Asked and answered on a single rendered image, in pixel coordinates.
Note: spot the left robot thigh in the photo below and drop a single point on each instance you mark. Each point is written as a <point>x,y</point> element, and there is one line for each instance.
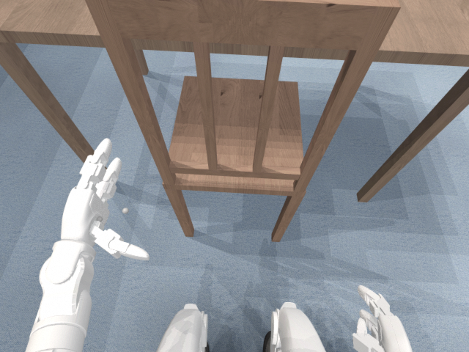
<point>187,332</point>

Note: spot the right robot shin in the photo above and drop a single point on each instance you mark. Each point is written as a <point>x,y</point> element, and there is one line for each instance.
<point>286,304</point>

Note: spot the chair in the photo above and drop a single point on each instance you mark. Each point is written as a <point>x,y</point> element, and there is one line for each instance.
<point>241,135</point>

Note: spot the left robot hand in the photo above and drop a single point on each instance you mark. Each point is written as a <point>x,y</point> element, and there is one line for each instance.
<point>88,200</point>

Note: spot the right robot hand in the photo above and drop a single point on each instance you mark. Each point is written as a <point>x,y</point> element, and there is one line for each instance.
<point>388,333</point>

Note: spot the left robot forearm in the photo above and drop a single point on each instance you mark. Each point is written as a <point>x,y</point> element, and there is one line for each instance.
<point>63,317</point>

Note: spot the table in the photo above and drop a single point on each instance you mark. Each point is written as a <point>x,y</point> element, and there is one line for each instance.
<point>424,32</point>

